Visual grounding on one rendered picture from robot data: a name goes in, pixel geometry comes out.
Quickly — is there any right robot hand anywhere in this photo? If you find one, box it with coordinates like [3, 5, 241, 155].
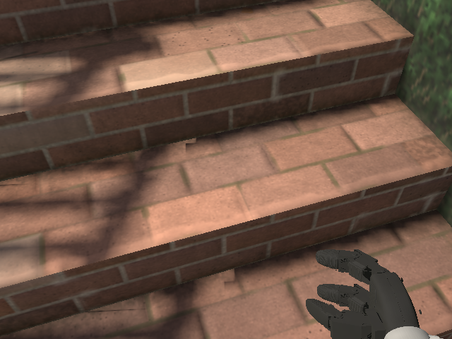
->
[306, 249, 422, 339]

